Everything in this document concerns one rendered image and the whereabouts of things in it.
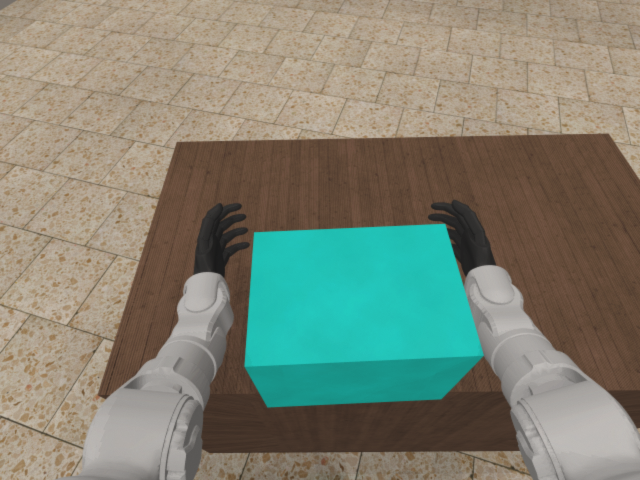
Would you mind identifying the robot left forearm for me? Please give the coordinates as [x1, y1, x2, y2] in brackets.
[82, 272, 234, 469]

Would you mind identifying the robot left hand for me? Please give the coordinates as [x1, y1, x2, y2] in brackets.
[194, 203, 250, 278]

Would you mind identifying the pedestal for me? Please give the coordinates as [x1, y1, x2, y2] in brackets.
[98, 134, 640, 453]

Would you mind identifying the left robot upper arm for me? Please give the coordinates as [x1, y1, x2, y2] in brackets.
[54, 388, 203, 480]

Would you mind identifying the carton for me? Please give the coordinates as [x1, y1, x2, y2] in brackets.
[244, 224, 484, 407]

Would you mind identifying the robot right hand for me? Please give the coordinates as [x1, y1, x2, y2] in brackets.
[428, 200, 496, 277]

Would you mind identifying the right robot upper arm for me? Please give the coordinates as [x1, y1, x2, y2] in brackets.
[510, 381, 640, 480]

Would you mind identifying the robot right forearm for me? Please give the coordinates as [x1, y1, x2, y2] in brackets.
[464, 265, 640, 449]

